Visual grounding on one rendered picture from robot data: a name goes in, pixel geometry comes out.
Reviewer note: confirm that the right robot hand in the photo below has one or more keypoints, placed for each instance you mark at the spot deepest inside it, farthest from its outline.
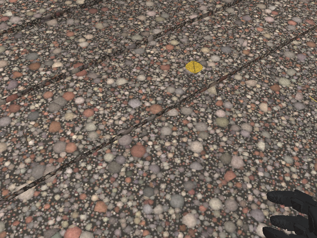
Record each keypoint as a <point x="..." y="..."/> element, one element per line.
<point x="302" y="227"/>

